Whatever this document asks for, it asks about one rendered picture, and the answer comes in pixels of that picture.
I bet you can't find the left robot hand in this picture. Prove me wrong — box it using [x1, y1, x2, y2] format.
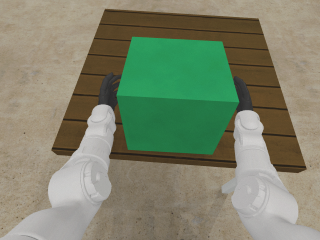
[98, 72, 122, 112]

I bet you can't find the right robot hand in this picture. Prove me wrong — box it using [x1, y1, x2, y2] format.
[233, 76, 254, 113]

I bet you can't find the robot left upper arm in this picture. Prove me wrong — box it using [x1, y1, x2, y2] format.
[0, 160, 112, 240]

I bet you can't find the robot right forearm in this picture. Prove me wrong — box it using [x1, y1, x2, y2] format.
[233, 110, 289, 193]

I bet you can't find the robot right upper arm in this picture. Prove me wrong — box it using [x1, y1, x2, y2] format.
[231, 175, 320, 240]

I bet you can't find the robot left forearm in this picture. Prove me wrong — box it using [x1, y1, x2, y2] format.
[48, 104, 117, 201]

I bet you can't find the table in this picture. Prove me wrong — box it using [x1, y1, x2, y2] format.
[51, 9, 307, 194]

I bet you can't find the carton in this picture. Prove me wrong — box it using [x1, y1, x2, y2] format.
[116, 36, 239, 155]

